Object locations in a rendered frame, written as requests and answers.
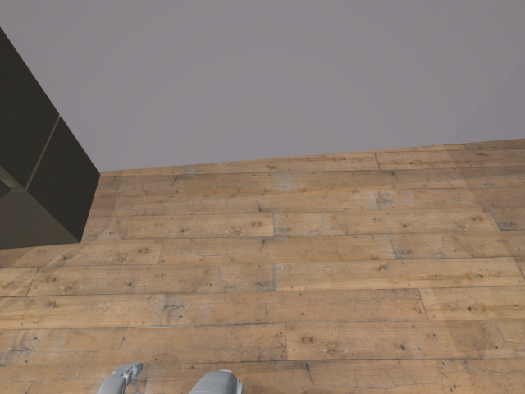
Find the left robot hand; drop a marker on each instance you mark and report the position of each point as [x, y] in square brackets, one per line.
[121, 378]

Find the robot left thigh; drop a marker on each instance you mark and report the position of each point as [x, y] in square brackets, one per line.
[218, 382]

